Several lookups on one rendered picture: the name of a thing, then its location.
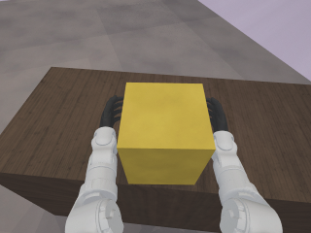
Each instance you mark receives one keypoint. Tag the carton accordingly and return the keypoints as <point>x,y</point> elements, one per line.
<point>165,134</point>

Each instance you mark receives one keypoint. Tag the pedestal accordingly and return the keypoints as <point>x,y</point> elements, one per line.
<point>45,148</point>

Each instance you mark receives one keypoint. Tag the right robot forearm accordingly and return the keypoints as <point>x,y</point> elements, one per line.
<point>229,172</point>

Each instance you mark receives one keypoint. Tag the robot left hand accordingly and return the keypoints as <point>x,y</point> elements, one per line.
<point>108,118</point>

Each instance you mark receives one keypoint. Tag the robot right upper arm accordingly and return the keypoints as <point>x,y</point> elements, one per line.
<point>240,215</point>

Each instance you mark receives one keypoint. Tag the robot right hand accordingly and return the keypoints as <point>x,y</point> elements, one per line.
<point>217,119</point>

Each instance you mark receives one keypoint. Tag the robot left upper arm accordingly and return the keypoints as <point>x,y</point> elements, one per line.
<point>100,216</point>

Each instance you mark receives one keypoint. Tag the left robot forearm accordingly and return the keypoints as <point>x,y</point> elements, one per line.
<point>101,171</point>

